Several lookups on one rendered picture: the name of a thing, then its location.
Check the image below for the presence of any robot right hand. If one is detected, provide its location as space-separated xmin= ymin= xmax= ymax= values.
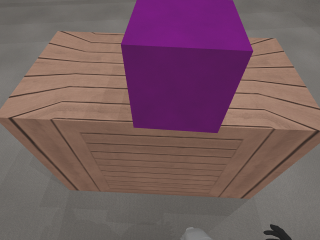
xmin=263 ymin=224 xmax=292 ymax=240

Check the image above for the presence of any pedestal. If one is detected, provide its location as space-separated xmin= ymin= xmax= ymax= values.
xmin=0 ymin=31 xmax=320 ymax=199

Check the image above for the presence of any right robot thigh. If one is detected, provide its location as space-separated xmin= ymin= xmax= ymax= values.
xmin=180 ymin=228 xmax=213 ymax=240

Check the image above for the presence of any carton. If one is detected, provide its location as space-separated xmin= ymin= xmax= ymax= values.
xmin=121 ymin=0 xmax=253 ymax=133

